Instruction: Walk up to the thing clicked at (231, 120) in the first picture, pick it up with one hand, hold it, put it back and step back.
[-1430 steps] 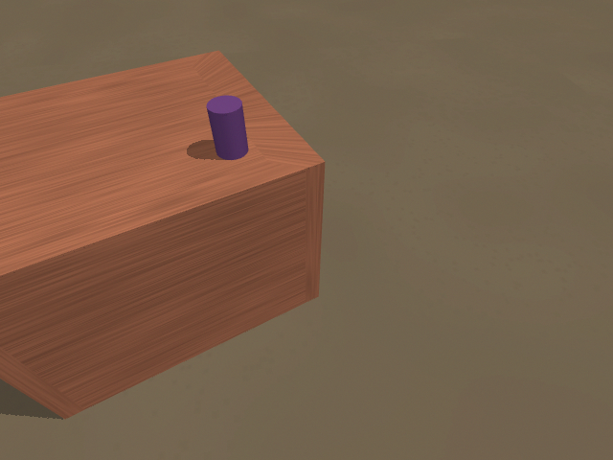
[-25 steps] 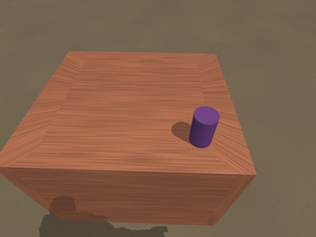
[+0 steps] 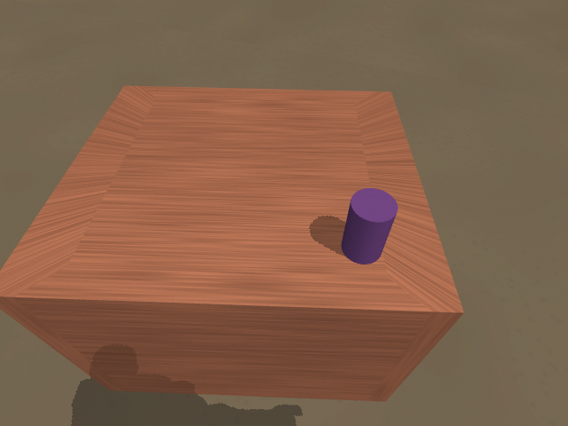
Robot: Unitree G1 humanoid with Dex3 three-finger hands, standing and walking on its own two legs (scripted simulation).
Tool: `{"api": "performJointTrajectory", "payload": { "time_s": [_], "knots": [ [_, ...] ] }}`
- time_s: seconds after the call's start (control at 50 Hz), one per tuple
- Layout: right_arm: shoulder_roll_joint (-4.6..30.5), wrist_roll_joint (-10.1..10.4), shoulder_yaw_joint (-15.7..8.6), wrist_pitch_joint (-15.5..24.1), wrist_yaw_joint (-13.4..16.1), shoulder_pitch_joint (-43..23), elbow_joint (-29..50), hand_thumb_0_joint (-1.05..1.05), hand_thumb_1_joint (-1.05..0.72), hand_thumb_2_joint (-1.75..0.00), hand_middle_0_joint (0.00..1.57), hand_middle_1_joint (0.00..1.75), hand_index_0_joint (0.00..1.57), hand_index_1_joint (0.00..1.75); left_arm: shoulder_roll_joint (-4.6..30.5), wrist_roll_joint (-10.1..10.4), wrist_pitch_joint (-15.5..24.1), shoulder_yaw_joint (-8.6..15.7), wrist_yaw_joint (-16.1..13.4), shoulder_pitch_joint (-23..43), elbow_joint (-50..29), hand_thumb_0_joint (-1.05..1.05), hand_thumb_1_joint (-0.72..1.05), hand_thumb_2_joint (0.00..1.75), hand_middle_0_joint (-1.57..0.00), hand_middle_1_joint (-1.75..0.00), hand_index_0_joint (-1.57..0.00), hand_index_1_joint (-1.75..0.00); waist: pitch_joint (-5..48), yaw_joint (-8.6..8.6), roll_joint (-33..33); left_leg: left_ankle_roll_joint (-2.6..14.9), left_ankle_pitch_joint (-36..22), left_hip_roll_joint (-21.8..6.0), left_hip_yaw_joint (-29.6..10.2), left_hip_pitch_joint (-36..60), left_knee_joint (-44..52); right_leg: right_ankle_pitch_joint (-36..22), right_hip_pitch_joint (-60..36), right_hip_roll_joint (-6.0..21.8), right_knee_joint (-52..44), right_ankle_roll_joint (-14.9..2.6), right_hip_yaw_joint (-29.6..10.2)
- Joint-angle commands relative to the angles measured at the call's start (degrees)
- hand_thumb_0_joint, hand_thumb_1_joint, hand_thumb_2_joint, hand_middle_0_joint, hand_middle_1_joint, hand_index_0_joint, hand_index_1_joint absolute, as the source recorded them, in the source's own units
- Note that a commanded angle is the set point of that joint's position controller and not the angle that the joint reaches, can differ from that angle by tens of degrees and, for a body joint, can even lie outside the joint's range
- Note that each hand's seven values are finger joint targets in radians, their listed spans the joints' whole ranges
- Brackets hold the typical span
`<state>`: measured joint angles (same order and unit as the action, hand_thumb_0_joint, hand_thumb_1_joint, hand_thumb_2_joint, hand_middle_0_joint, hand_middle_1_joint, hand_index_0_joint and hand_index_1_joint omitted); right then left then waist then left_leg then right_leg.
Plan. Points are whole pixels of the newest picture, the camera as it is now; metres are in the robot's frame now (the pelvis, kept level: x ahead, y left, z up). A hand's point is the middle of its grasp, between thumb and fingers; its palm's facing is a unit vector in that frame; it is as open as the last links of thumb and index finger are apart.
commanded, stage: stand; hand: right
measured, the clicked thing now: (367, 227) +0.49 -0.16 -0.07
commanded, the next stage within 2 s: step back in 0.36 s
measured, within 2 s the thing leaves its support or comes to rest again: neither
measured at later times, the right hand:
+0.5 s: hand out of the picture +0.07 -0.26 -0.16, palm faces -0.01 +0.94 -0.35, open 7.4 cm
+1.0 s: hand out of the picture -0.06 -0.20 -0.15, palm faces -0.04 +0.89 -0.45, open 7.4 cm
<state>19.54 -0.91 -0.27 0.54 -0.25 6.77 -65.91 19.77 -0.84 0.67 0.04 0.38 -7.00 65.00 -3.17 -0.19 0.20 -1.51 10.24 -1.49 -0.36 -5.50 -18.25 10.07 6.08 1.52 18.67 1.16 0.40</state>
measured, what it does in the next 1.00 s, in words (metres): walks backwards: left foot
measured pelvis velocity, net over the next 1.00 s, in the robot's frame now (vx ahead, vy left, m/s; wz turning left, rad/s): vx -0.10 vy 0.07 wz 0.01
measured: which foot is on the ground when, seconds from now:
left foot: down 0.00-0.58, up 0.60-0.78, down 0.80-1.00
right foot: down 0.00-0.82, up 0.84-1.00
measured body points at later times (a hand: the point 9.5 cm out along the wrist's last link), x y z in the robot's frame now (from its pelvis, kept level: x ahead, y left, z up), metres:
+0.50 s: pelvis -0.02 +0.00 -0.01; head +0.03 +0.00 +0.44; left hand +0.07 +0.31 -0.14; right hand +0.07 -0.31 -0.14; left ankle +0.00 +0.14 -0.75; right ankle +0.00 -0.13 -0.75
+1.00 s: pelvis -0.10 +0.07 -0.01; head -0.02 +0.11 +0.43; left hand +0.04 +0.37 -0.16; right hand -0.06 -0.24 -0.12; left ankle -0.11 +0.14 -0.75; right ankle -0.10 -0.09 -0.68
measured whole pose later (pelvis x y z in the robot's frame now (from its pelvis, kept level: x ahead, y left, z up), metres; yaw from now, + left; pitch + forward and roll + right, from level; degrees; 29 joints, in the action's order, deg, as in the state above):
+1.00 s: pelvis -0.10 +0.07 -0.01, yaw +0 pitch +0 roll -2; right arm 18.9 -2.1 -3.0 -2.0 0.9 10.5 -55.1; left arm 22.7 -0.6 -3.9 3.2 -1.4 -2.7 50.4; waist -10.6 -1.6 4.0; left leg 3.6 17.3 2.1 0.4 -13.8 -30.8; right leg 24.6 28.5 -6.6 60.5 -1.0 -10.1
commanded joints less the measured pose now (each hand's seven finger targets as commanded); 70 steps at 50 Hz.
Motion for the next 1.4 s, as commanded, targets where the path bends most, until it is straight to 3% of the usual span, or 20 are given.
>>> {"api": "performJointTrajectory", "payload": {
  "time_s": [0.0, 0.32, 0.34, 0.42, 0.52, 0.56, 0.6, 0.72, 0.76, 0.78, 0.8, 0.82, 0.84, 0.9, 0.94, 1.06, 1.22, 1.26, 1.32, 1.38],
  "knots": [
    [12.71, 0.29, -2.08, 0.93, 0.82, -1.75, 3.44, 0.0, -0.9, -0.9, 0.2, 0.3, 0.2, 0.3, 12.12, 0.28, 1.17, 2.27, -0.97, 1.78, -3.19, 0.0, 0.9, 0.9, -0.2, -0.3, -0.2, -0.3, 3.7, 0.0, 0.0, 2.44, -6.47, -5.88, -4.28, -0.1, 2.34, -6.49, -0.47, 6.05, -3.06, -1.93, -4.57],
    [12.51, 0.23, -1.97, 1.01, 0.75, -1.91, 3.8, 0.0, -0.9, -0.9, 0.2, 0.3, 0.2, 0.3, 12.45, 0.35, 1.04, 2.36, -0.91, 2.06, -3.55, 0.0, 0.9, 0.9, -0.2, -0.3, -0.2, -0.3, 3.38, 0.1, -0.34, 2.32, -6.41, -5.92, -4.26, -0.77, 2.83, -6.56, -1.13, 6.15, -2.76, -1.99, -4.41],
    [15.87, 0.67, -3.33, 0.0, 0.51, -3.47, 4.48, 0.0, -0.9, -0.9, 0.2, 0.3, 0.2, 0.3, 16.06, 1.1, 0.35, 5.06, -1.22, 2.79, -4.82, 0.0, 0.9, 0.9, -0.2, -0.3, -0.2, -0.3, -2.65, 0.35, -0.21, 3.68, -15.29, -5.16, -5.09, -4.98, -2.93, -14.72, 4.16, 4.95, 2.51, -2.36, -4.68],
    [15.03, 1.49, -4.01, -0.75, 0.45, -2.34, 6.68, 0.0, -0.9, -0.9, 0.2, 0.3, 0.2, 0.3, 14.27, 1.33, -0.32, 5.51, -1.55, 0.8, -7.22, 0.0, 0.9, 0.9, -0.2, -0.3, -0.2, -0.3, 4.24, 0.06, -1.49, 5.74, -20.07, -5.82, -4.71, -3.46, -7.77, -16.7, 3.08, 4.08, 7.47, -4.33, -3.24],
    [14.58, 1.43, -4.8, -1.96, 0.34, -2.54, 9.72, 0.0, -0.9, -0.9, 0.2, 0.3, 0.2, 0.3, 15.34, 0.71, -1.24, 6.0, -1.34, 1.86, -10.4, 0.0, 0.9, 0.9, -0.2, -0.3, -0.2, -0.3, 8.22, 0.31, 0.7, 5.86, -9.53, -2.13, -2.88, -5.5, -17.38, -14.56, 5.96, 8.31, 8.02, -8.62, -8.12],
    [13.09, 1.35, -4.78, -2.75, 0.23, -1.41, 10.44, 0.0, -0.9, -0.9, 0.2, 0.3, 0.2, 0.3, 17.81, 0.1, -1.39, 6.72, -1.45, 3.6, -11.97, 0.0, 0.9, 0.9, -0.2, -0.3, -0.2, -0.3, 6.59, 0.38, 8.0, 3.56, 5.98, 4.18, 0.9, -9.06, -28.67, -16.53, 7.93, 15.8, 2.86, -13.64, -15.04],
    [13.1, 0.62, -5.02, -3.66, 0.12, 1.6, 11.25, 0.0, -0.9, -0.9, 0.2, 0.3, 0.2, 0.3, 19.61, -1.25, -1.16, 7.34, -1.67, 5.53, -14.0, 0.0, 0.9, 0.9, -0.2, -0.3, -0.2, -0.3, 5.45, -0.12, 12.31, 3.81, 22.91, 3.69, -3.24, -12.63, -39.77, -16.64, 11.2, 21.28, 1.86, -18.43, -19.48],
    [13.91, 0.99, -5.53, -2.5, 0.13, 7.39, 11.82, 0.0, -0.9, -0.9, 0.2, 0.3, 0.2, 0.3, 17.12, -1.47, -1.95, 6.81, -2.03, 8.54, -17.86, 0.0, 0.9, 0.9, -0.2, -0.3, -0.2, -0.3, 7.71, -1.3, 11.7, 3.64, 15.1, 1.31, -2.78, -12.37, -22.69, -14.94, 5.7, 14.68, 10.84, -11.19, -12.49],
    [13.72, -0.11, -5.96, -1.46, 0.62, 7.95, 11.67, 0.0, -0.9, -0.9, 0.2, 0.3, 0.2, 0.3, 15.57, -0.13, -3.01, 6.29, -1.68, 7.47, -18.4, 0.0, 0.9, 0.9, -0.2, -0.3, -0.2, -0.3, 7.25, -2.28, 4.52, 2.72, -2.86, 0.73, -1.96, -7.93, -5.08, -12.26, 6.03, 9.01, 19.89, -7.31, -7.23],
    [17.27, -1.35, -6.91, -1.11, 0.93, 6.68, 12.47, 0.0, -0.9, -0.9, 0.2, 0.3, 0.2, 0.3, 12.51, 0.63, -3.41, 5.78, -1.68, 5.94, -19.33, 0.0, 0.9, 0.9, -0.2, -0.3, -0.2, -0.3, 6.96, -0.96, -6.44, 3.28, -18.58, -6.64, -13.77, -3.64, -2.74, -2.24, 13.6, 0.9, 29.45, -4.59, -4.51],
    [21.23, -1.85, -7.7, -0.96, 1.1, 6.13, 13.13, 0.0, -0.9, -0.9, 0.2, 0.3, 0.2, 0.3, 10.13, 0.76, -3.61, 5.43, -2.12, 5.92, -19.58, 0.0, 0.9, 0.9, -0.2, -0.3, -0.2, -0.3, 5.2, -0.61, -13.12, 5.01, -32.43, -12.28, -22.02, 2.06, -3.86, 23.29, 26.11, -7.93, 34.8, -3.31, -5.31],
    [23.33, -1.37, -7.88, -1.07, 1.15, 5.14, 14.47, 0.0, -0.9, -0.9, 0.2, 0.3, 0.2, 0.3, 11.84, 0.1, -3.79, 5.72, -2.77, 4.88, -19.36, 0.0, 0.9, 0.9, -0.2, -0.3, -0.2, -0.3, 5.7, -1.43, -10.03, 8.81, -37.18, -16.41, -22.77, -1.34, -5.27, 26.44, 24.83, -7.84, 39.71, -2.53, -10.73],
    [23.74, -1.19, -8.11, -1.02, 1.37, 4.08, 15.44, 0.0, -0.9, -0.9, 0.2, 0.3, 0.2, 0.3, 12.59, -0.09, -3.71, 5.83, -3.33, 5.9, -18.91, 0.0, 0.9, 0.9, -0.2, -0.3, -0.2, -0.3, 5.56, -2.79, -12.96, 10.31, -30.38, -18.27, -27.64, -5.1, -2.4, 26.91, 23.89, -8.05, 43.37, -2.2, -13.0],
    [16.33, -1.73, -6.56, -1.04, 2.52, -2.84, 16.57, 0.0, -0.9, -0.9, 0.2, 0.3, 0.2, 0.3, 12.88, 0.87, -3.97, 5.89, -2.87, 2.17, -17.38, 0.0, 0.9, 0.9, -0.2, -0.3, -0.2, -0.3, 3.59, 2.1, -9.32, 2.61, -30.82, -7.4, -10.21, 1.57, -6.52, 14.29, 28.09, -7.62, 45.02, -2.91, -13.93],
    [15.04, -0.85, -6.53, -0.88, 2.84, -0.47, 16.73, 0.0, -0.9, -0.9, 0.2, 0.3, 0.2, 0.3, 12.79, 0.3, -3.74, 6.17, -2.65, -0.05, -17.43, 0.0, 0.9, 0.9, -0.2, -0.3, -0.2, -0.3, 6.0, 1.65, -8.51, 2.58, -31.97, -7.6, -9.88, 6.62, -8.26, 12.93, 26.83, -7.44, 44.6, -2.03, -11.3],
    [14.77, -0.29, -7.21, -1.11, 3.35, 5.6, 16.88, 0.0, -0.9, -0.9, 0.2, 0.3, 0.2, 0.3, 11.62, -0.26, -2.86, 5.93, -2.15, 2.45, -19.73, 0.0, 0.9, 0.9, -0.2, -0.3, -0.2, -0.3, 5.83, -2.7, -6.71, 7.03, -31.18, -10.6, -10.82, 10.62, -9.18, 14.83, 22.22, -5.15, 28.35, -0.56, -7.68],
    [15.48, 0.66, -6.98, -1.14, 2.78, 0.29, 19.22, 0.0, -0.9, -0.9, 0.2, 0.3, 0.2, 0.3, 11.35, -1.3, -2.46, 6.68, -1.41, -4.96, -17.64, 0.0, 0.9, 0.9, -0.2, -0.3, -0.2, -0.3, 6.65, 0.4, -3.53, 8.7, -20.46, -12.98, -13.91, -0.32, -9.88, 4.61, 7.84, -3.0, 12.94, -4.02, -4.26],
    [15.31, 1.14, -7.03, -0.98, 2.61, -1.05, 19.97, 0.0, -0.9, -0.9, 0.2, 0.3, 0.2, 0.3, 13.07, -1.25, -2.2, 7.07, -1.33, -4.28, -18.3, 0.0, 0.9, 0.9, -0.2, -0.3, -0.2, -0.3, 7.23, 0.47, 3.73, 8.2, -13.0, -8.76, -9.94, -6.21, -14.76, -8.15, 5.36, 0.41, 14.21, -7.52, -10.07],
    [12.49, 1.16, -5.86, -1.62, 2.41, -1.29, 19.51, 0.0, -0.9, -0.9, 0.2, 0.3, 0.2, 0.3, 16.55, -1.07, -1.77, 7.91, -1.09, -1.4, -21.97, 0.0, 0.9, 0.9, -0.2, -0.3, -0.2, -0.3, 2.6, 1.82, 15.06, 1.93, 22.25, 7.02, -2.53, -13.68, -36.48, -18.12, 8.27, 17.66, 1.77, -18.98, -29.91],
    [13.76, 1.06, -5.6, -1.81, 2.09, 2.27, 18.38, 0.0, -0.9, -0.9, 0.2, 0.3, 0.2, 0.3, 15.25, -0.94, -1.48, 8.08, -1.54, 0.91, -24.37, 0.0, 0.9, 0.9, -0.2, -0.3, -0.2, -0.3, -0.06, 0.82, 7.59, 1.57, 23.96, 7.53, -8.59, -15.85, -48.15, -20.85, 13.02, 16.28, 1.89, -18.7, -24.48]
  ]
}}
